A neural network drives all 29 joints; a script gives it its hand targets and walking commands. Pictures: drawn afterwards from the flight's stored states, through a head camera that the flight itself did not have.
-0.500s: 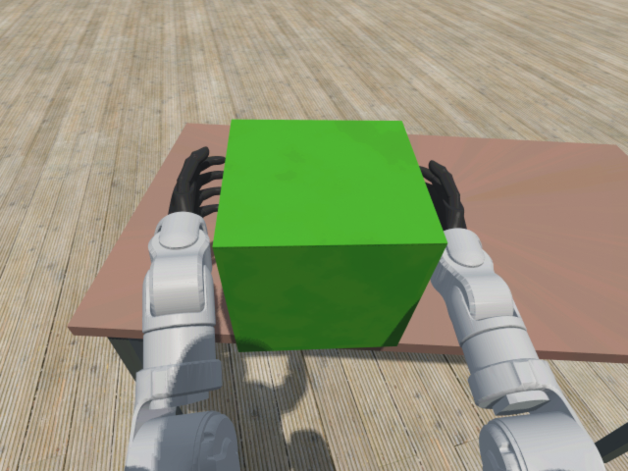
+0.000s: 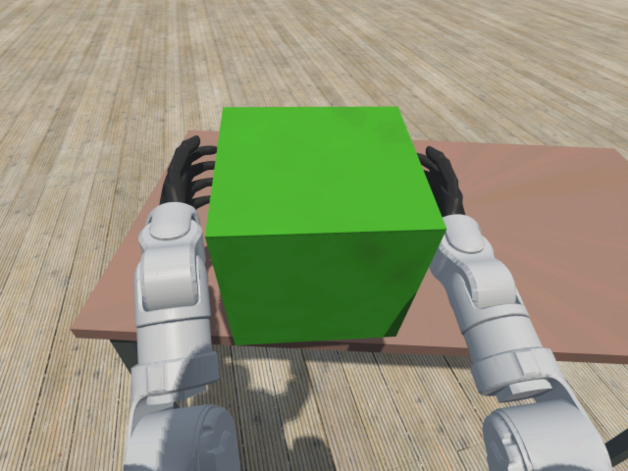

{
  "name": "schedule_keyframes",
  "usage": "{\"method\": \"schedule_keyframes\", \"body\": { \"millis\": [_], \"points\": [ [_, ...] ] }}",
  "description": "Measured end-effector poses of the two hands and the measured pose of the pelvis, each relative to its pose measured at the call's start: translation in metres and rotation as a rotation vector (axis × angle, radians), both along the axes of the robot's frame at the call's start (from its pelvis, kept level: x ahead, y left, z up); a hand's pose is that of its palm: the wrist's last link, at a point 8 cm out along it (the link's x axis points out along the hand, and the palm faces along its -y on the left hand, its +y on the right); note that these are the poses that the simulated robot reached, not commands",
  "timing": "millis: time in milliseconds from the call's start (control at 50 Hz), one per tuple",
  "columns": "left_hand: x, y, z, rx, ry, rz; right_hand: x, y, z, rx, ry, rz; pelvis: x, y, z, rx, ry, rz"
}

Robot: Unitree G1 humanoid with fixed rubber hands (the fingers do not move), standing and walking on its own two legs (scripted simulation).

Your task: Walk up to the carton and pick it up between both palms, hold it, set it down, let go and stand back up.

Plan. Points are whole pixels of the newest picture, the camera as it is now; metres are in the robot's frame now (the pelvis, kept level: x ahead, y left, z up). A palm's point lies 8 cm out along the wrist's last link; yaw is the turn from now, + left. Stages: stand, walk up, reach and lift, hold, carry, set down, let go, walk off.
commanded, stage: hold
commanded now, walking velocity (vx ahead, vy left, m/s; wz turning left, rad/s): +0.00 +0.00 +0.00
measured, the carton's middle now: (314, 228) +0.38 +0.00 +0.15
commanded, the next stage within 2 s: none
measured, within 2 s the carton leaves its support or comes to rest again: neither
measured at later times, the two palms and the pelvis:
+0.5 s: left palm (173, 199) +0.36 +0.16 +0.22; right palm (442, 207) +0.36 -0.15 +0.19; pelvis +0.00 +0.00 +0.00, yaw +0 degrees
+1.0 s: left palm (169, 204) +0.36 +0.16 +0.21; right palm (438, 210) +0.36 -0.15 +0.19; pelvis +0.00 +0.00 +0.00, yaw +1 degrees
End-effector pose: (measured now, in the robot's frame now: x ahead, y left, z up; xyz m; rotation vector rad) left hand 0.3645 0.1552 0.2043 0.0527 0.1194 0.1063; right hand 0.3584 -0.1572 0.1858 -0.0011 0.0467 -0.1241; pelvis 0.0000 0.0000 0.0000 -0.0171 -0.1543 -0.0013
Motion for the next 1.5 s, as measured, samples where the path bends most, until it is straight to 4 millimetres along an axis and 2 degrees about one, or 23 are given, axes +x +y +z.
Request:
{"method": "schedule_keyframes", "body": {
  "millis": [160,300,460,820,1500],
  "points": [
    [-0.016,0.014,0.007,-0.020,0.014,0.036,-0.004,0.014,0.010,0.005,0.014,0.031,-0.005,-0.002,0.000,0.005,-0.024,0.009],
    [-0.011,0.013,0.011,-0.005,0.020,0.025,-0.002,0.013,0.009,0.025,0.019,0.023,-0.010,-0.002,0.000,0.007,-0.010,0.016],
    [-0.005,0.005,0.012,-0.003,0.013,0.010,0.000,0.005,0.008,0.012,0.011,0.011,-0.006,-0.003,0.000,0.005,-0.007,0.008],
    [-0.010,0.012,0.006,-0.008,0.013,0.018,-0.002,0.011,0.006,0.014,0.010,0.020,-0.003,-0.003,0.000,0.003,-0.014,0.013],
    [-0.009,0.009,0.008,-0.008,0.013,0.015,-0.002,0.009,0.006,0.013,0.008,0.017,-0.004,-0.004,0.000,0.004,-0.013,0.011]
  ]
}}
